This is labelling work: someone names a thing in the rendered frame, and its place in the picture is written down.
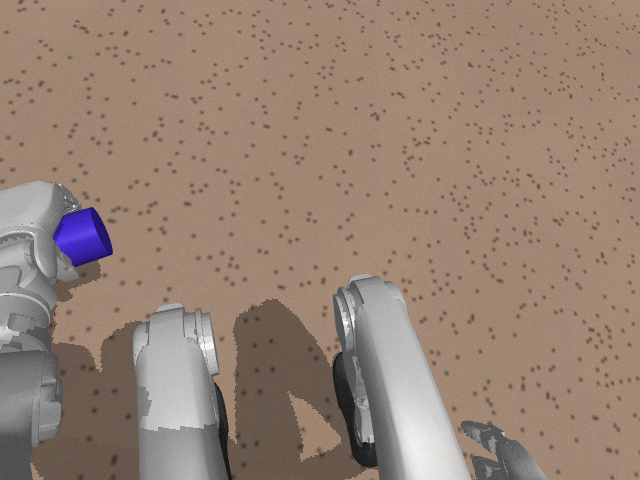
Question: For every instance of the left robot foot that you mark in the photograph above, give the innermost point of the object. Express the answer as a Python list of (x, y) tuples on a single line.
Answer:
[(223, 428)]

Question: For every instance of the right robot hand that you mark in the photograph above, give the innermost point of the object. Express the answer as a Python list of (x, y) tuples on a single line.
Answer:
[(514, 461)]

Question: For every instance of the can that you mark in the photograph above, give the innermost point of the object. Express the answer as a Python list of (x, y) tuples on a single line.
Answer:
[(82, 236)]

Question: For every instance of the left robot hand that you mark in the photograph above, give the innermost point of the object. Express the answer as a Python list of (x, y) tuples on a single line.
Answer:
[(40, 204)]

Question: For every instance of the left robot arm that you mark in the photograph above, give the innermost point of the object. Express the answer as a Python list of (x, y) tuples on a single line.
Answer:
[(30, 389)]

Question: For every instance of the right robot foot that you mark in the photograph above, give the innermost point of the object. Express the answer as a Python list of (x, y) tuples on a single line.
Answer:
[(364, 453)]

